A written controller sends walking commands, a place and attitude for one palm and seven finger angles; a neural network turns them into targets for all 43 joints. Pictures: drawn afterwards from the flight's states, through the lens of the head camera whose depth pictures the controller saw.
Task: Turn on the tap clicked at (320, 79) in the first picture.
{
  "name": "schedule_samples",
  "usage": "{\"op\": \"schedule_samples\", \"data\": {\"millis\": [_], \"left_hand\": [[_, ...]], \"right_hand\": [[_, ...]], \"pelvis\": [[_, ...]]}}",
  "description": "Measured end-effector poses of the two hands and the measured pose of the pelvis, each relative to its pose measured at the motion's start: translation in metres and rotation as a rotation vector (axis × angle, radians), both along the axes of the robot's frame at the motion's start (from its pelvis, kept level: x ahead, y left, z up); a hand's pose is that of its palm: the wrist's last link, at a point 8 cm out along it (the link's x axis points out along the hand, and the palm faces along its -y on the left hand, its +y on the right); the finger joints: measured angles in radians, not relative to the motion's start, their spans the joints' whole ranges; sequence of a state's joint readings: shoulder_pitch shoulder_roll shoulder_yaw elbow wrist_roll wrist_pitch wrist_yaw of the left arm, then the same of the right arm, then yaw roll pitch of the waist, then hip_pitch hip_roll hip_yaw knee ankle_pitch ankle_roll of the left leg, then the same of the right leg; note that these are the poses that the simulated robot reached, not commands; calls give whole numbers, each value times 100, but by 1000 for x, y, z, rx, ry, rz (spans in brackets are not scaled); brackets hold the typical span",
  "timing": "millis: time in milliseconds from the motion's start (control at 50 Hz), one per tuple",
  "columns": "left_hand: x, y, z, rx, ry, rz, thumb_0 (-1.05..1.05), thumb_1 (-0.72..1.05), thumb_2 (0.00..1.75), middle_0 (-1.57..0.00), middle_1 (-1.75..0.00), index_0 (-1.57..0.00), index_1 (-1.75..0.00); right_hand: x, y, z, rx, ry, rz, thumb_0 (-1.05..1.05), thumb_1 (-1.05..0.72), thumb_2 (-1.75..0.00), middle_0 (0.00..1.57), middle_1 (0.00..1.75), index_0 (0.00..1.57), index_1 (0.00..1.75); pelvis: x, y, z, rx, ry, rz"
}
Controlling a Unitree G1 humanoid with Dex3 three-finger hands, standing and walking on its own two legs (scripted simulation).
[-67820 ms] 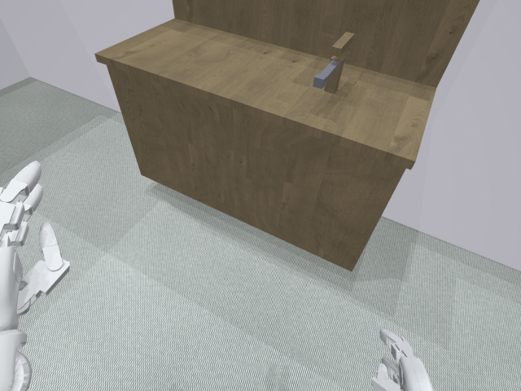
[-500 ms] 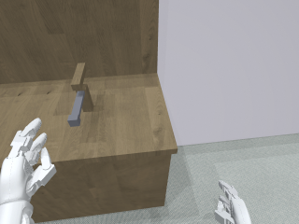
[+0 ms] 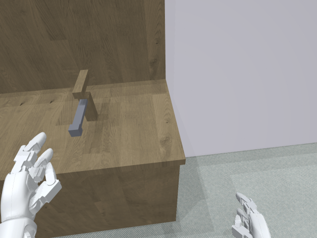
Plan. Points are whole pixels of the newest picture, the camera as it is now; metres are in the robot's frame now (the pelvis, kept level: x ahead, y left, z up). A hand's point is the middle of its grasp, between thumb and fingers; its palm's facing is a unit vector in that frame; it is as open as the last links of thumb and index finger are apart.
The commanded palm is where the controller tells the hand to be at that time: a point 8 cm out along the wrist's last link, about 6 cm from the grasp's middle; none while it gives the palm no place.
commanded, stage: turn the palm inward beside the body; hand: left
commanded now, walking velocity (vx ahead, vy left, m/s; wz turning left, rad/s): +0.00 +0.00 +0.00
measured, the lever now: (75, 130) +0.37 +0.29 +0.08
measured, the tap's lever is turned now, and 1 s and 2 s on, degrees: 0 0 0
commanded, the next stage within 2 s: reach beside the lever's end, fingers flat in 0.18 s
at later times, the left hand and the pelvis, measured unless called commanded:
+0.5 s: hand (58, 173) +0.21 +0.24 +0.13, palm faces +0.44 -0.89 -0.16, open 7.4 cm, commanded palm +0.16 +0.28 +0.14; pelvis +0.01 -0.01 +0.00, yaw +0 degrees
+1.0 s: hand (56, 161) +0.24 +0.26 +0.12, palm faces +0.45 -0.88 -0.13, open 7.5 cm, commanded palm +0.20 +0.31 +0.12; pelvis +0.00 +0.00 +0.00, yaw -1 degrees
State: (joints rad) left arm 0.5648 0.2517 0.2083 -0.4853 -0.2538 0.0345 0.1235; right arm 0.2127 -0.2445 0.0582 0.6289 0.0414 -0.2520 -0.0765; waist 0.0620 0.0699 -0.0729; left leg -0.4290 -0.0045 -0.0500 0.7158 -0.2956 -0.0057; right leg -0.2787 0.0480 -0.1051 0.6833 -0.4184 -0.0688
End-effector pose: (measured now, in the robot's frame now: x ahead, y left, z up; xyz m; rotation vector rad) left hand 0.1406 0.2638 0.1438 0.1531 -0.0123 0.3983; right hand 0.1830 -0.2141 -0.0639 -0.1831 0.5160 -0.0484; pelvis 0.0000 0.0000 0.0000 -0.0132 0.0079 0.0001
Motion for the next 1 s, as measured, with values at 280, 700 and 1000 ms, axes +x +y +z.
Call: {"op": "schedule_samples", "data": {"millis": [280, 700, 1000], "left_hand": [[15, -6, 1, -2, -11, 7, 1, 90, 90, -21, -30, -21, -30], [44, 13, -11, -10, 1, 12, 1, 90, 90, -21, -30, -21, -30], [56, 38, -20, -8, -16, 67, 2, 90, 90, -20, -28, -20, -28]], "right_hand": [[13, -13, 0, -11, 11, -4, 2, -91, -90, 20, 30, 20, 30], [-4, -17, -8, -18, 74, -47, 2, -91, -90, 20, 30, 20, 30], [-15, -18, -10, -41, 112, -63, 2, -91, -90, 20, 30, 20, 30]], "pelvis": [[14, -7, 1, 10, 16, -2], [9, -6, 3, 10, 21, -7], [4, 1, 3, 2, 26, -10]]}}
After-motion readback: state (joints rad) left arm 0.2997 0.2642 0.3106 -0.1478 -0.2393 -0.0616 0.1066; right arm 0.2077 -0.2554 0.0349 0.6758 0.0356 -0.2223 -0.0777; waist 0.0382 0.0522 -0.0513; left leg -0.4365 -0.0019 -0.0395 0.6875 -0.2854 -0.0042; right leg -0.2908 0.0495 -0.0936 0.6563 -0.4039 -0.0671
